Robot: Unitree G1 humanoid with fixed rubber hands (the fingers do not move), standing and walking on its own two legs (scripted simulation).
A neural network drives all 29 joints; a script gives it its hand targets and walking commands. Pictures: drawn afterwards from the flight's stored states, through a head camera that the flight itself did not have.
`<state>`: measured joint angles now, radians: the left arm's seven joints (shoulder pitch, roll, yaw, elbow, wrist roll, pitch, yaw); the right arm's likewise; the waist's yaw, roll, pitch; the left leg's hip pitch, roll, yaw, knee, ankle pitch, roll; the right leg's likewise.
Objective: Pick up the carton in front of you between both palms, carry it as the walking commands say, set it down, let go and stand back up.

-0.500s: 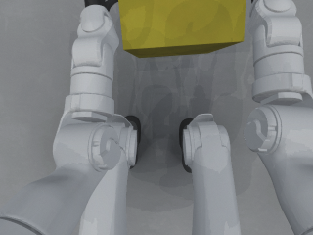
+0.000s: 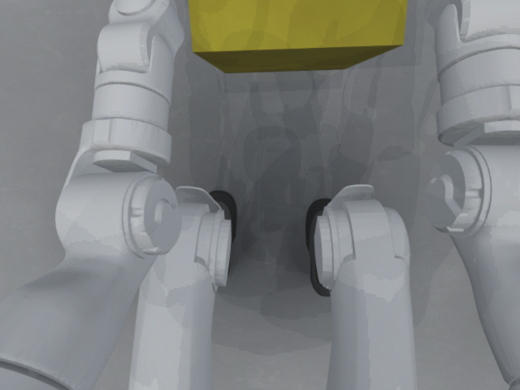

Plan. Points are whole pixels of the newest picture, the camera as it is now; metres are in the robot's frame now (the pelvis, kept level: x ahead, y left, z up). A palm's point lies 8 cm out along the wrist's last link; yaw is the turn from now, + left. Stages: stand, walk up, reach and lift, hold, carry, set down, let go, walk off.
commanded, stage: set down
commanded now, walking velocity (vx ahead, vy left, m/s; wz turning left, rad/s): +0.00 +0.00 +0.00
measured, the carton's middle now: out of the picture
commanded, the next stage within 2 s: none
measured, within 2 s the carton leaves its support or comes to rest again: neither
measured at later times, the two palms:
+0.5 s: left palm out of the picture +0.55 +0.11 -0.16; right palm out of the picture +0.55 -0.20 -0.17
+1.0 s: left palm (138, 1) +0.54 +0.14 -0.19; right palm out of the picture +0.54 -0.24 -0.20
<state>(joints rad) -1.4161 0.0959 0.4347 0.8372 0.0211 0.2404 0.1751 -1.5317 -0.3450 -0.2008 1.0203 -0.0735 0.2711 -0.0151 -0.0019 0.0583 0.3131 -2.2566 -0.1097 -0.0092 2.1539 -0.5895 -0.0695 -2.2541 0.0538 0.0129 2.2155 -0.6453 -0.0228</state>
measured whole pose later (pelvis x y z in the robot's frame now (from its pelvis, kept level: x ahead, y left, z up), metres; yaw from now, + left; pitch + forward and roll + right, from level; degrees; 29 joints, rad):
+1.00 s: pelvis -0.01 +0.00 -0.02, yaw +0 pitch +31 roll +3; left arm -1.50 0.26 0.28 1.11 -0.12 0.10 0.15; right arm -1.59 -0.50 -0.10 1.20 0.09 0.11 0.00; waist -0.01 0.06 0.52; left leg -2.17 -0.10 0.01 2.24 -0.61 -0.06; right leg -2.17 0.05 0.02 2.31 -0.67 -0.02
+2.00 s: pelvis +0.02 +0.00 +0.21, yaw -2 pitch +47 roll +3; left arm -1.20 0.13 0.36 0.73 -0.01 0.25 0.16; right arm -1.40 -0.46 -0.27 1.03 -0.04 0.22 0.10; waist 0.05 0.03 0.01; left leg -1.77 -0.07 -0.03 1.34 -0.39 -0.03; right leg -1.78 0.06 0.05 1.39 -0.43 -0.01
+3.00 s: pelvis +0.10 +0.01 +0.39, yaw -3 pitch +6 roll +0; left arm 0.15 0.19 0.06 0.46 0.01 0.03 -0.06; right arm 0.10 -0.20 -0.09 0.53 -0.01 0.01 0.06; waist 0.03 0.01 0.04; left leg -0.36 -0.05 -0.06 0.50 -0.24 0.01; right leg -0.35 0.03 0.07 0.51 -0.26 0.00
